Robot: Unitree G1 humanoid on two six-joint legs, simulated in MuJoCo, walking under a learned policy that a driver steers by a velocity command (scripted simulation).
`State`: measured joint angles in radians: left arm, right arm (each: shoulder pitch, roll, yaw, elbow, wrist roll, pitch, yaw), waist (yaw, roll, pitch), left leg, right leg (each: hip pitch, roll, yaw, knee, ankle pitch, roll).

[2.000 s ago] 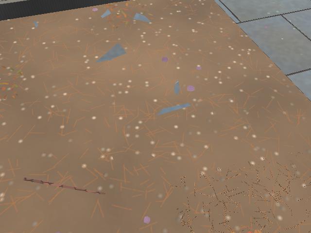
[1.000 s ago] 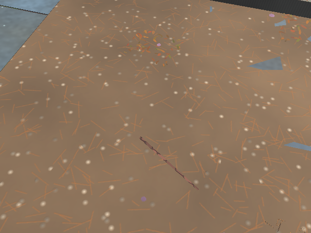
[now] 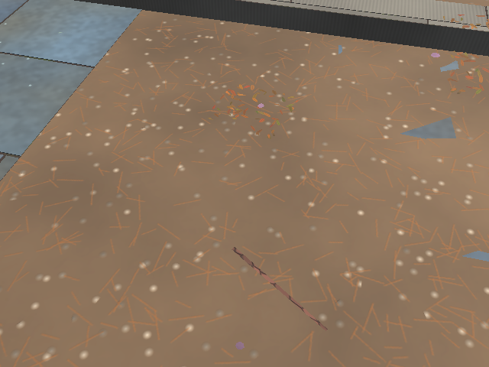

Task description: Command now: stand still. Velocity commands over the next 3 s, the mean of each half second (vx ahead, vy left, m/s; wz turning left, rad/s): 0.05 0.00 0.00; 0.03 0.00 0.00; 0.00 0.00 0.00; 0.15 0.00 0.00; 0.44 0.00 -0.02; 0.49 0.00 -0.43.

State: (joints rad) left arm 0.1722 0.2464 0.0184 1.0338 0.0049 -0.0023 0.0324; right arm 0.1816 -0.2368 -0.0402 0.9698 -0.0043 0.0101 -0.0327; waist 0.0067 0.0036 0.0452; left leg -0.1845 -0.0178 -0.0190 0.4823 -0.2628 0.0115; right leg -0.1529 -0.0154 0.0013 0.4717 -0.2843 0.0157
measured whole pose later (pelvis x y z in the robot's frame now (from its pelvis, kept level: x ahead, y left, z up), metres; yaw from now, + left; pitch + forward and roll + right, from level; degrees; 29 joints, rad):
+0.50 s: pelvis +0.02 -0.01 -0.01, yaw +0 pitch -1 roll +0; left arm 0.26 0.21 0.00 1.08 0.00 -0.04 0.03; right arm 0.23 -0.22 -0.03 1.07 0.00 -0.03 -0.03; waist 0.00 0.00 0.03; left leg -0.22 -0.01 -0.02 0.58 -0.35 -0.01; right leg -0.20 0.00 0.01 0.59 -0.37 0.00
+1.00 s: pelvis +0.02 -0.02 +0.00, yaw +0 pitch -1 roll +0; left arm 0.24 0.20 0.01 1.09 0.00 -0.01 0.03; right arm 0.20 -0.21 -0.02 1.12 0.00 0.01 -0.05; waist 0.00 0.01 0.04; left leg -0.16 0.01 -0.03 0.47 -0.28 -0.02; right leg -0.14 0.02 0.00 0.47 -0.31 -0.02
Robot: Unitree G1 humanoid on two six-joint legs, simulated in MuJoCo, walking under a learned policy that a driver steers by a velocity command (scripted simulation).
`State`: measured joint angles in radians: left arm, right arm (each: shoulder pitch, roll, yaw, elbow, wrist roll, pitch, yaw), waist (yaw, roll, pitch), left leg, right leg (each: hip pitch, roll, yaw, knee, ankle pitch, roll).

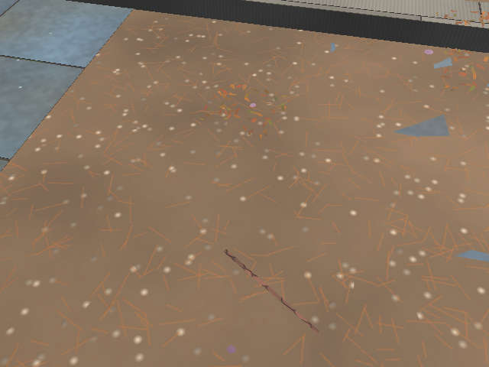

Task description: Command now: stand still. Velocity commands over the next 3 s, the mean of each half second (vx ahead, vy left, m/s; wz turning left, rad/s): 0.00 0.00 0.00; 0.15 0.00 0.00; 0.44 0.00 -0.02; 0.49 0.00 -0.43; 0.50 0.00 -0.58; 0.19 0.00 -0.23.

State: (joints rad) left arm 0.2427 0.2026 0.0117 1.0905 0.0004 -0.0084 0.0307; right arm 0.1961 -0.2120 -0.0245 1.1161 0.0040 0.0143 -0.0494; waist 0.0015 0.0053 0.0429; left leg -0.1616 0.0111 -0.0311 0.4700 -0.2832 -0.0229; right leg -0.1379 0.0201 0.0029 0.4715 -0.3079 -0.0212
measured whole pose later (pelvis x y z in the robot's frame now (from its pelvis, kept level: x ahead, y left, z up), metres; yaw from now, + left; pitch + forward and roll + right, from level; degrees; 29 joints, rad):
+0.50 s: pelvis -0.02 +0.00 +0.00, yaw +0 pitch -1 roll +0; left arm 0.29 0.18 0.01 1.09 0.00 -0.01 0.03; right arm 0.27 -0.18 -0.02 1.14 0.00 0.00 -0.05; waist 0.00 0.01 0.04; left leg -0.20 0.02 -0.03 0.47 -0.25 -0.03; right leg -0.18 0.03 0.00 0.47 -0.28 -0.03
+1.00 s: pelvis +0.03 +0.04 -0.01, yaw +0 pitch +1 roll +0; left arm 0.38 0.24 0.05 1.06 -0.04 -0.05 0.02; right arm 0.32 -0.19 -0.05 1.09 0.02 -0.11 -0.01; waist -0.01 -0.04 -0.02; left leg -0.25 -0.01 0.06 0.56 -0.32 0.05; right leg -0.24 -0.01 0.03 0.72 -0.43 -0.04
